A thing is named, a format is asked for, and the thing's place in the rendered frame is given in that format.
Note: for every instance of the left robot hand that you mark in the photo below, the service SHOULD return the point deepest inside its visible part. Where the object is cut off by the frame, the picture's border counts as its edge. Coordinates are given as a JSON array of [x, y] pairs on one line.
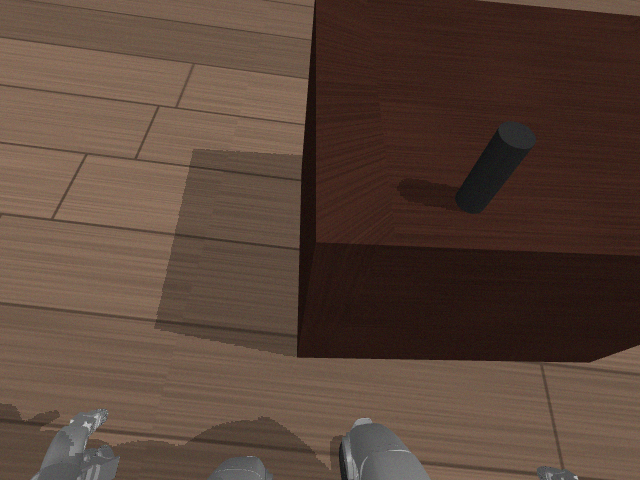
[[69, 444]]

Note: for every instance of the can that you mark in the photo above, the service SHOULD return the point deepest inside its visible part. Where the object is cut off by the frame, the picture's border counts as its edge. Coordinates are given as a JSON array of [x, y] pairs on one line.
[[508, 147]]

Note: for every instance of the left robot arm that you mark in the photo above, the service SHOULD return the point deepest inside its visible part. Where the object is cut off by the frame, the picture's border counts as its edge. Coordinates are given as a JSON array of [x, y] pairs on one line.
[[59, 471]]

